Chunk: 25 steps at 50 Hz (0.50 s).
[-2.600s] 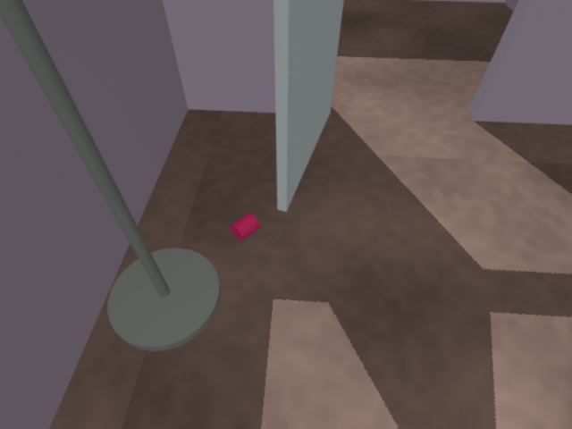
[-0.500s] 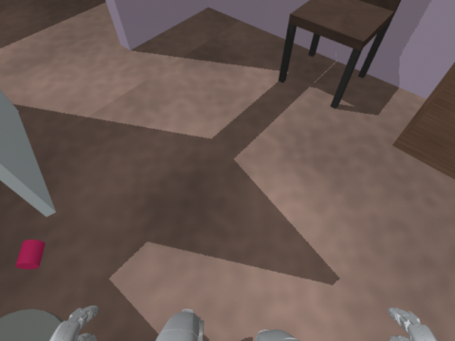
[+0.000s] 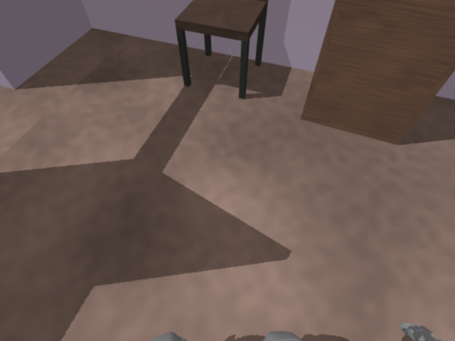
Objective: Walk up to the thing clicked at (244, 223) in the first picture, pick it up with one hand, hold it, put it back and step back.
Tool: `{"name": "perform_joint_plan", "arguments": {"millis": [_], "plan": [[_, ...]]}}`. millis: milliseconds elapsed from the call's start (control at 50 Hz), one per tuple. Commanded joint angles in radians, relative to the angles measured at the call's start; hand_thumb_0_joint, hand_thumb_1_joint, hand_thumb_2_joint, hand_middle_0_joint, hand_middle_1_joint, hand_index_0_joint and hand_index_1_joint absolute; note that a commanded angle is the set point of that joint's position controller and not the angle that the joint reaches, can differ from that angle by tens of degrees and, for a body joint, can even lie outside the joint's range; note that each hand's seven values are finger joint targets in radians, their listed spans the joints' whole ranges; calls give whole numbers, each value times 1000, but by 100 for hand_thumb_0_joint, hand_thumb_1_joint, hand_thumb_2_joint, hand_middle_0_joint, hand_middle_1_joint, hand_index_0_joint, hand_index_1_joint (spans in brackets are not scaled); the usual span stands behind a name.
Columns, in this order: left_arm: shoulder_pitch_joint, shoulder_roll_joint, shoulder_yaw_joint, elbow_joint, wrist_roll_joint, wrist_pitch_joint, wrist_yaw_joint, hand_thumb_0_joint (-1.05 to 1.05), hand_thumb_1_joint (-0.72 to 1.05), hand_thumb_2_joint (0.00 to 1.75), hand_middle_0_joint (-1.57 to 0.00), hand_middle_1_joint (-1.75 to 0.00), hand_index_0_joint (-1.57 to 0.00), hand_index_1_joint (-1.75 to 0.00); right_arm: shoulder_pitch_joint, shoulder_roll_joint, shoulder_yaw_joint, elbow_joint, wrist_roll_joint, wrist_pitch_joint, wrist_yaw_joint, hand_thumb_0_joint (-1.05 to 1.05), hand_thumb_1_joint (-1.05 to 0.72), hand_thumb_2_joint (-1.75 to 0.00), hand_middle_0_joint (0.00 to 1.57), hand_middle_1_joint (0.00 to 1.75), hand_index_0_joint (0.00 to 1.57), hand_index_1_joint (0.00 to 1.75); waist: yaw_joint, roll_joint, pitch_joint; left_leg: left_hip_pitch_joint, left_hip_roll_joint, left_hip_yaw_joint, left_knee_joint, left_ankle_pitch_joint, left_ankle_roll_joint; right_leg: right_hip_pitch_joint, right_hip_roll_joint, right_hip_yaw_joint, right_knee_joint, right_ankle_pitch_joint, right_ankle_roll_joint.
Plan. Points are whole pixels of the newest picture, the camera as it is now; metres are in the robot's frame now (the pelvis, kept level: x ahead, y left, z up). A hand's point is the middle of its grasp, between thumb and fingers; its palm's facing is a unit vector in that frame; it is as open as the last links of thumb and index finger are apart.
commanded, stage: walk up
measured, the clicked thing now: out of the picture +0.19 +0.99 -0.71
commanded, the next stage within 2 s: stand in 1.70 s
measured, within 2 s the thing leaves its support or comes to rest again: neither
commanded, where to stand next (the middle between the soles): +0.07 +0.01 m, yaw -17 degrees
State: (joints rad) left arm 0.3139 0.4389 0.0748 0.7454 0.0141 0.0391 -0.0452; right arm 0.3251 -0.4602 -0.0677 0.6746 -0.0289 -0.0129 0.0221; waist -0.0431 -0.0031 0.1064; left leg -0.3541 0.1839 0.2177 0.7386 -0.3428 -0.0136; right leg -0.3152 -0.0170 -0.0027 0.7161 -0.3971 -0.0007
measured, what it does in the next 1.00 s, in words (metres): steps on the spot, turning right: left foot, then right foot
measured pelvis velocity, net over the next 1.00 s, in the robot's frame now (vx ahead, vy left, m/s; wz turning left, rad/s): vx -0.02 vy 0.00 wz -0.30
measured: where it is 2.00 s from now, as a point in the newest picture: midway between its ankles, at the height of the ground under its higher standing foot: outside the picture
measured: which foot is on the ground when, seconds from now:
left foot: down 0.00-0.02, up 0.04-0.38, down 0.40-1.00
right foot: down 0.00-0.44, up 0.46-0.68, down 0.70-1.00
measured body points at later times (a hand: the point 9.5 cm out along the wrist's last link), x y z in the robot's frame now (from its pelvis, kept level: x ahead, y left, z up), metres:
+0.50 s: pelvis +0.00 +0.00 +0.00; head +0.05 +0.00 +0.44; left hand +0.16 +0.29 -0.12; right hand +0.04 -0.33 -0.10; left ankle +0.05 +0.11 -0.71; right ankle -0.01 -0.12 -0.69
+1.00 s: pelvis -0.02 +0.00 +0.00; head -0.01 -0.02 +0.45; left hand +0.15 +0.28 -0.10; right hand -0.03 -0.32 -0.13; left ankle +0.05 +0.13 -0.71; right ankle -0.04 -0.14 -0.71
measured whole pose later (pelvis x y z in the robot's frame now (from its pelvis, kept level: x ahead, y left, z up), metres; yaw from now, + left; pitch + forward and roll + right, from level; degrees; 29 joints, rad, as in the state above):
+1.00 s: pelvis -0.02 +0.00 +0.00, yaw -17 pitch -3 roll +0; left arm 0.21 0.38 0.02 0.94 0.01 -0.04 0.01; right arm 0.20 -0.39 -0.03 0.92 -0.01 0.00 0.03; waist -0.01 0.04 0.09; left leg -0.31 0.07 0.04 0.71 -0.34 -0.02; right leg -0.31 0.01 0.09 0.73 -0.36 0.01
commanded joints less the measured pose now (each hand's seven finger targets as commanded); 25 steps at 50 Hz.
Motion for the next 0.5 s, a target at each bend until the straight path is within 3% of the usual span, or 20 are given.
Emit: {"name": "perform_joint_plan", "arguments": {"millis": [0, 20, 40, 60, 100, 140, 200, 280, 320, 360, 380, 400, 420, 440, 460, 480], "plan": [[114, 298, 107, -56, 21, -60, 39, 0, 90, 90, -20, -30, -20, -30, -20, -70, -26, -105, 32, 4, -19, 0, -90, -90, 20, 30, 20, 30, 79, -322, -75, -328, -106, -80, 351, -224, 33, 206, -218, 530, -369, 106, -156], [52, 309, 98, -96, 23, -59, 41, 0, 90, 90, -20, -30, -20, -30, -82, -131, -39, -102, 33, 12, -38, 0, -90, -90, 20, 30, 20, 30, 91, -214, -41, -347, -106, -186, 410, -265, 13, 114, -299, 622, -383, 129, -259], [42, 330, 102, -95, 19, -49, 43, 0, 90, 90, -20, -30, -20, -30, -104, -178, -54, -96, 28, 6, -49, 0, -90, -90, 20, 30, 20, 30, 99, -220, -28, -293, -89, -217, 414, -289, 18, 27, -321, 661, -389, 115, -301], [6, 274, 93, -90, 9, -49, 44, 0, 90, 90, -20, -30, -20, -30, -85, -186, -56, -58, 32, 4, -45, 0, -90, -90, 20, 30, 20, 30, 71, -173, -3, -278, -68, -255, 417, -215, 19, 29, -255, 537, -362, 140, -262], [-42, 224, 72, -88, 3, -58, 58, 0, 90, 90, -20, -30, -20, -30, -19, -158, -47, 5, 36, 1, -39, 0, -90, -90, 20, 30, 20, 30, 33, -192, -22, -274, -78, -238, 381, -94, 18, 96, -129, 342, -294, 273, -184], [0, 205, 66, -82, 1, -68, 63, 0, 90, 90, -20, -30, -20, -30, -12, -155, -36, 22, 24, 0, -39, 0, -90, -90, 20, 30, 20, 30, 47, -196, -63, -247, -100, -220, 353, -66, 15, 119, -111, 333, -254, 375, -193], [35, 199, 58, -85, 7, -75, 69, 0, 90, 90, -20, -30, -20, -30, -45, -145, -32, 22, 11, -5, -39, 0, -90, -90, 20, 30, 20, 30, 63, -166, -80, -206, -110, -223, 278, -77, 19, 107, -140, 356, -215, 503, -225], [45, 201, 53, -91, 6, -75, 74, 0, 90, 90, -20, -30, -20, -30, -81, -133, -33, 19, 12, -18, -37, 0, -90, -90, 20, 30, 20, 30, 75, -153, -114, -113, -136, -218, 143, -83, 33, 96, -149, 361, -134, 696, -227], [14, 207, 48, -102, 2, -71, 74, 0, 90, 90, -20, -30, -20, -30, -64, -125, -36, 27, 13, -23, -37, 0, -90, -90, 20, 30, 20, 30, 58, -152, -123, -30, -158, -201, 76, -70, 42, 45, -138, 351, -90, 711, -215], [-33, 196, 41, -119, -9, -64, 75, 0, 90, 90, -20, -30, -20, -30, 5, -108, -39, 53, 10, -32, -38, 0, -90, -90, 20, 30, 20, 30, 11, -124, -148, 120, -183, -183, -129, 81, 61, -17, -102, 315, -8, 647, -175], [-40, 162, 31, -124, -14, -63, 76, 0, 90, 90, -20, -30, -20, -30, 27, -125, -47, 61, 0, -39, -40, 0, -90, -90, 20, 30, 20, 30, -1, -72, -160, 196, -138, -261, -202, 144, 77, -78, -73, 300, 49, 544, -127], [-34, 113, 15, -132, -22, -65, 76, 0, 90, 90, -20, -30, -20, -30, 38, -197, -64, 54, -14, -46, -43, 0, -90, -90, 20, 30, 20, 30, -7, 112, -185, 271, 43, -504, -272, 244, 132, -188, 26, 233, 192, 342, -52], [-4, 108, 10, -107, -22, -59, 84, 0, 90, 90, -20, -30, -20, -30, -19, -227, -66, 41, 0, -47, -39, 0, -90, -90, 20, 30, 20, 30, 25, 204, -153, 241, 221, -678, -330, 351, 245, -242, 146, 121, 312, -181, -17], [-7, 170, 22, -79, -10, -56, 97, 0, 90, 90, -20, -30, -20, -30, -60, -252, -75, 38, 13, -47, -33, 0, -90, -90, 20, 30, 20, 30, 17, 212, -165, 203, 325, -776, -324, 345, 365, -210, 73, 147, 403, -250, -9], [-18, 197, 24, -61, -5, -61, 92, 0, 90, 90, -20, -30, -20, -30, -86, -229, -74, 33, 11, -45, -33, 0, -90, -90, 20, 30, 20, 30, 31, 164, -121, 138, 291, -698, -308, 351, 363, -180, 34, 146, 408, -240, -9], [-33, 199, 31, -51, -5, -64, 82, 0, 90, 90, -20, -30, -20, -30, -101, -199, -62, 25, 6, -42, -35, 0, -90, -90, 20, 30, 20, 30, 31, 134, -92, 111, 192, -538, -286, 377, 300, -159, 42, 130, 378, -209, -15]]}}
